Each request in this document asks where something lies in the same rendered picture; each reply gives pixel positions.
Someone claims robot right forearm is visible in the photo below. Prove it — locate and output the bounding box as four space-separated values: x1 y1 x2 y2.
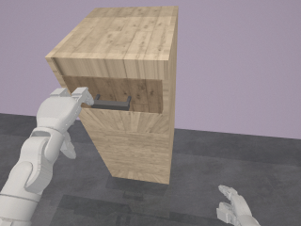
235 214 261 226

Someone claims robot left forearm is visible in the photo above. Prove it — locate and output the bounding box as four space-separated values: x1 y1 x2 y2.
0 126 65 226

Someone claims robot left hand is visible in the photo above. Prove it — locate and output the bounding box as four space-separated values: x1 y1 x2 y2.
36 87 94 159

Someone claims cabinet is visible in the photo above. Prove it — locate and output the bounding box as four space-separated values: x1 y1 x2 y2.
45 6 179 185

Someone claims robot right hand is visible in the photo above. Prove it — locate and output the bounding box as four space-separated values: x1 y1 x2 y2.
216 185 252 226

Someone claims handle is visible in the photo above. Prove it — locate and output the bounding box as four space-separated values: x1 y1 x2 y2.
91 94 132 111

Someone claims drawer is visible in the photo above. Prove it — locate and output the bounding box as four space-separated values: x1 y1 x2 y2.
62 75 164 114

